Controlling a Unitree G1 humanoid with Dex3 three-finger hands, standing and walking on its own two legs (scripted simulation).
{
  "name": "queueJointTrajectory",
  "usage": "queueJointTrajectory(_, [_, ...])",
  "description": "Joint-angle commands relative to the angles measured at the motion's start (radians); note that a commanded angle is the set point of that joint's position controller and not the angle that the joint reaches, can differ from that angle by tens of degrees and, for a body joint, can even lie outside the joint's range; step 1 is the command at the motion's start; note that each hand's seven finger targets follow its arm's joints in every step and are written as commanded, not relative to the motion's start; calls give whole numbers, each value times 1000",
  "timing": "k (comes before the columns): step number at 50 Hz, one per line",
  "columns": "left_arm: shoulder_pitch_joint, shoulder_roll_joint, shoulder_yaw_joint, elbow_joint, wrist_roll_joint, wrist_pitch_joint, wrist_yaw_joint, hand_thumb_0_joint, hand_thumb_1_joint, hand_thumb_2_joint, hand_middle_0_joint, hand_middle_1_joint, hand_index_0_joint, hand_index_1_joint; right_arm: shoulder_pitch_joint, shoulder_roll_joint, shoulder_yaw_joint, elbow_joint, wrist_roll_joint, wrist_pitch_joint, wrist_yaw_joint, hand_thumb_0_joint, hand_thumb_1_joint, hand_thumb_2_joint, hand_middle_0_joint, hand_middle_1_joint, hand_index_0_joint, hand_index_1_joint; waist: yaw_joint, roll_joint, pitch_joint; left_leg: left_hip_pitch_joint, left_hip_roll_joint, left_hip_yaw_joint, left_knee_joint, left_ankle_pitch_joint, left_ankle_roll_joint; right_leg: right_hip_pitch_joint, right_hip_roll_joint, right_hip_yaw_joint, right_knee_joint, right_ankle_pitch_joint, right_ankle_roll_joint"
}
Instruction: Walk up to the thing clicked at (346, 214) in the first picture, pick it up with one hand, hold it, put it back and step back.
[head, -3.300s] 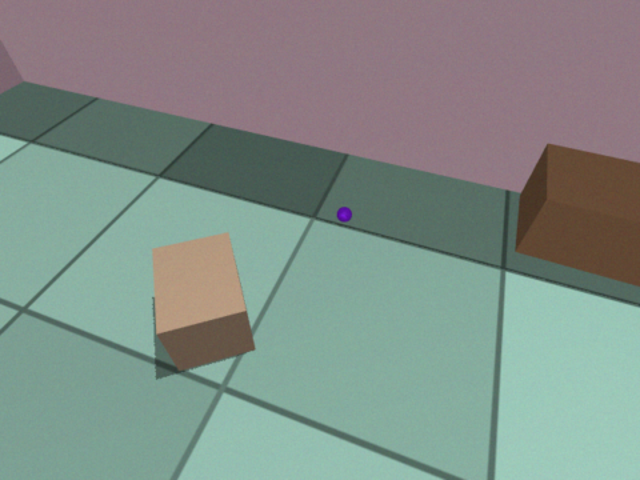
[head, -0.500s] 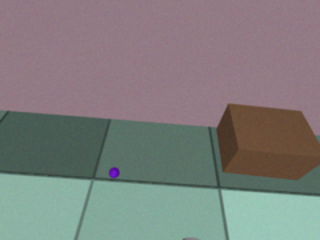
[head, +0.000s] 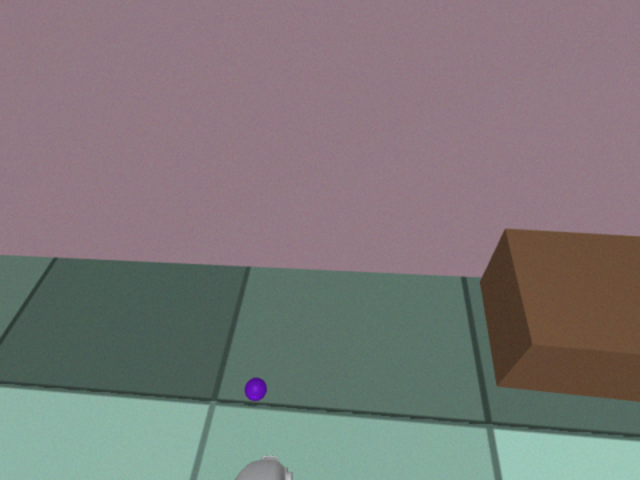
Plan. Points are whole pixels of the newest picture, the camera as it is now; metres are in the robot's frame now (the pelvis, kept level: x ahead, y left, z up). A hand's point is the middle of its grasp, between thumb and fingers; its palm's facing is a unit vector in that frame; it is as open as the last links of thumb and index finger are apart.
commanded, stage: walk up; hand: left
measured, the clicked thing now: (255, 389) +0.49 +0.26 -0.73
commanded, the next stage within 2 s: none
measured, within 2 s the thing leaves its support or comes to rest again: neither
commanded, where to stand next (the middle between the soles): +0.11 +0.02 m, yaw +0 degrees
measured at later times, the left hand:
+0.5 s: hand out of the picture +0.11 +0.28 -0.16, palm faces -0.01 -0.94 -0.34, open 7.4 cm
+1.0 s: hand (141, 471) +0.17 +0.28 -0.14, palm faces -0.04 -0.95 -0.32, open 7.4 cm
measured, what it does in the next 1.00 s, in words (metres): steps on the spot: left foot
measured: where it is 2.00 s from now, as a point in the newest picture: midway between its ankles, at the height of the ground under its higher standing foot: outside the picture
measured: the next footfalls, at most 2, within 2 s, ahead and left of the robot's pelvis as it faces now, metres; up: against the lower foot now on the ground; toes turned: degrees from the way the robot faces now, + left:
left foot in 0.10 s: +0.16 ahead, +0.16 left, +0.00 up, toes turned +2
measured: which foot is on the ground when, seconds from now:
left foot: up 0.00-0.08, down 0.10-1.00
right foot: down 0.00-1.00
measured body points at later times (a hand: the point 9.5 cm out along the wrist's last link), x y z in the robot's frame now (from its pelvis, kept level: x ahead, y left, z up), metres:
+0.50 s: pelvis +0.06 +0.03 +0.00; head +0.08 +0.03 +0.45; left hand +0.11 +0.33 -0.13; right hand +0.18 -0.27 -0.12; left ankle +0.12 +0.15 -0.73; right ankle +0.04 -0.11 -0.73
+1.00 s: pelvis +0.07 +0.03 +0.01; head +0.07 +0.04 +0.46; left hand +0.17 +0.33 -0.12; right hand +0.14 -0.28 -0.12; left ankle +0.12 +0.16 -0.73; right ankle +0.04 -0.11 -0.73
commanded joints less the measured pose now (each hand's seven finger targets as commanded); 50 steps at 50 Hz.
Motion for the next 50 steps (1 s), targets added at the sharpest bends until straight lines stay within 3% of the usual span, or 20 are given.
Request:
queueJointTrajectory(1, [-28,257,58,-56,-4,-8,32,0,900,900,-200,-300,-200,-300,15,-119,-38,-32,9,-19,-21,0,-900,-900,200,300,200,300,-16,-220,-89,183,-24,67,-169,139,-6,-47,-185,92,-54,517,-176])
queueJointTrajectory(2, [-42,260,56,-51,-9,2,34,0,900,900,-200,-300,-200,-300,19,-115,-36,-19,10,-23,-27,0,-900,-900,200,300,200,300,-28,-200,-104,234,-39,81,-230,193,1,-61,-173,80,0,495,-160])
queueJointTrajectory(3, [-57,250,48,-52,-14,11,36,0,900,900,-200,-300,-200,-300,40,-123,-39,-5,10,-29,-33,0,-900,-900,200,300,200,300,-48,-166,-122,305,-56,85,-302,263,12,-91,-150,69,76,404,-135])
queueJointTrajectory(4, [-64,212,32,-51,-20,19,38,0,900,900,-200,-300,-200,-300,58,-152,-44,9,4,-35,-42,0,-900,-900,200,300,200,300,-64,-105,-129,360,-34,52,-351,336,28,-131,-119,63,143,281,-97])
queueJointTrajectory(5, [-36,162,17,-50,-26,27,36,0,900,900,-200,-300,-200,-300,52,-217,-60,7,-5,-39,-49,0,-900,-900,200,300,200,300,-54,46,-163,412,118,-129,-388,408,67,-200,-42,27,234,66,-48])
queueJointTrajectory(6, [0,134,5,-37,-37,45,39,0,900,900,-200,-300,-200,-300,6,-243,-53,-23,-1,-42,-51,0,-900,-900,200,300,200,300,-32,96,-162,337,278,-375,-485,356,157,-190,43,53,314,-292,-13])
queueJointTrajectory(7, [18,200,22,8,-35,63,49,0,900,900,-200,-300,-200,-300,-41,-275,-56,-21,16,-38,-51,0,-900,-900,200,300,200,300,-30,101,-173,274,309,-417,-496,206,237,-121,6,94,377,-374,-17])
queueJointTrajectory(8, [11,215,21,32,-28,66,52,0,900,900,-200,-300,-200,-300,-97,-256,-53,-23,9,-31,-55,0,-900,-900,200,300,200,300,-17,91,-142,239,277,-386,-491,132,227,-124,-14,104,348,-364,-18])
queueJointTrajectory(9, [7,210,25,52,-28,66,51,0,900,900,-200,-300,-200,-300,-141,-229,-40,-25,9,-26,-59,0,-900,-900,200,300,200,300,-5,106,-132,205,232,-310,-478,105,194,-104,-18,104,297,-309,-18])
queueJointTrajectory(12, [48,193,27,136,-14,54,45,0,900,900,-200,-300,-200,-300,-209,-203,-22,-5,14,-11,-54,0,-900,-900,200,300,200,300,22,141,-129,123,157,-182,-389,87,118,54,1,62,14,-59,-21])
queueJointTrajectory(13, [10,216,31,137,-4,47,47,0,900,900,-200,-300,-200,-300,-194,-155,-4,5,22,-6,-51,0,-900,-900,200,300,200,300,11,56,-112,82,126,-156,-372,44,74,65,-46,146,-53,-58,-34])
queueJointTrajectory(14, [-72,250,30,116,3,43,44,0,900,900,-200,-300,-200,-300,-194,-133,3,15,29,-2,-49,0,-900,-900,200,300,200,300,-27,-36,-68,133,66,-118,-374,-54,37,-63,-100,257,-111,-140,-64])
queueJointTrajectory(15, [-149,255,26,105,2,45,38,0,900,900,-200,-300,-200,-300,-181,-156,-5,44,27,-1,-50,0,-900,-900,200,300,200,300,-59,-55,-39,229,52,-106,-393,-93,30,-159,-99,242,-105,-172,-66])
queueJointTrajectory(18, [-156,203,6,145,-12,42,36,0,900,900,-200,-300,-200,-300,-235,-167,0,84,18,-15,-47,0,-900,-900,200,300,200,300,-36,-5,-92,258,90,-132,-430,11,52,-59,-46,148,-85,-25,-33])
queueJointTrajectory(23, [-185,202,6,192,-16,35,37,0,900,900,-200,-300,-200,-300,-262,-147,15,139,28,-23,-51,0,-900,-900,200,300,200,300,-35,-59,-148,338,78,-65,-397,322,39,39,-75,155,-130,195,-27])
queueJointTrajectory(26, [-212,193,4,210,-18,39,39,0,900,900,-200,-300,-200,-300,-274,-144,13,168,28,-19,-54,0,-900,-900,200,300,200,300,-37,-67,-173,383,81,-51,-403,397,39,70,-80,139,-148,253,-19])
queueJointTrajectory(33, [-264,175,-3,247,-19,55,34,0,900,900,-200,-300,-200,-300,-313,-137,15,223,22,-14,-54,0,-900,-900,200,300,200,300,-31,-66,-139,404,82,-50,-494,343,24,83,-80,136,-219,176,-9])
queueJointTrajectory(39, [-297,178,0,261,-12,61,30,0,900,900,-200,-300,-200,-300,-314,-135,18,245,18,-15,-54,0,-900,-900,200,300,200,300,-33,-78,-143,414,78,-34,-528,327,15,121,-89,139,-265,191,-6])
queueJointTrajectory(43, [-304,174,2,268,-9,66,28,0,900,900,-200,-300,-200,-300,-315,-139,16,251,14,-15,-54,0,-900,-900,200,300,200,300,-35,-63,-106,378,81,-49,-574,215,11,111,-79,131,-282,115,-4])
queueJointTrajectory(50, [-304,170,7,268,-7,66,24,0,900,900,-200,-300,-200,-300,-289,-138,17,253,11,-21,-55,0,-900,-900,200,300,200,300,-38,-49,-125,374,83,-55,-588,207,8,132,-78,135,-280,114,-7])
